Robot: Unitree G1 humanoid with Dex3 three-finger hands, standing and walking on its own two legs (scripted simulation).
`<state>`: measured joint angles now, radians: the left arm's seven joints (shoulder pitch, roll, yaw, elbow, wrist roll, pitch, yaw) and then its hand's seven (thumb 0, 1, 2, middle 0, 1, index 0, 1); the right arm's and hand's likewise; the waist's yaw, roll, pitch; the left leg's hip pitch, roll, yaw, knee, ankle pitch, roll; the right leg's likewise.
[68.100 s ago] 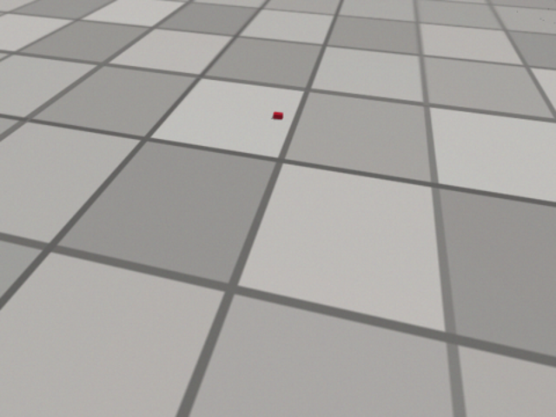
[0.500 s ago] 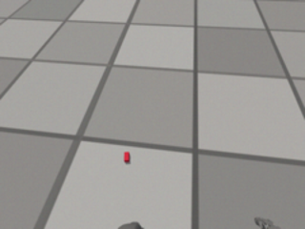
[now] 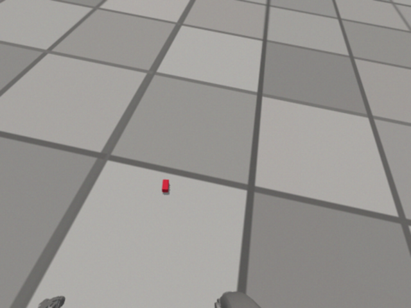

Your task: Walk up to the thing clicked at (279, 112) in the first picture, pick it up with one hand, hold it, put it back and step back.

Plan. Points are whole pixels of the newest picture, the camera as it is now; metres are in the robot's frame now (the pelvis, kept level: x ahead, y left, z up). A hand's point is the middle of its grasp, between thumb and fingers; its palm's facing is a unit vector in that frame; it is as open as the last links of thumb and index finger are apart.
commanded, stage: step back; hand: left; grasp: from above
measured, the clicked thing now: (165, 185) +0.80 +0.16 -0.75
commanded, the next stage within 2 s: none
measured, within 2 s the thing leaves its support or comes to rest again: neither
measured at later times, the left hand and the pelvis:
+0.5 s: hand out of the picture -0.06 +0.22 -0.14, palm faces -0.03 -0.90 -0.43, open 7.4 cm; pelvis -0.16 -0.05 -0.01, yaw -1 degrees
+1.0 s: hand out of the picture -0.27 +0.17 -0.17, palm faces -0.05 -0.92 -0.39, open 7.4 cm; pelvis -0.34 -0.10 -0.02, yaw -3 degrees
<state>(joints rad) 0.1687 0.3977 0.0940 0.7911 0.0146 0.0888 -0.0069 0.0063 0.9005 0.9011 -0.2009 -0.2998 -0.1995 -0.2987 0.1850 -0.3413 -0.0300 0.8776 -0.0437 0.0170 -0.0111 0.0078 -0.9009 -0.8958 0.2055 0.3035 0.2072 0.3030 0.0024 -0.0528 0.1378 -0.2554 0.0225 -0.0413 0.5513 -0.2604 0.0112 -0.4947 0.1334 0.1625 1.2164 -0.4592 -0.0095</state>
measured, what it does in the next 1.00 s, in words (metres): walks backwards: right foot, then left foot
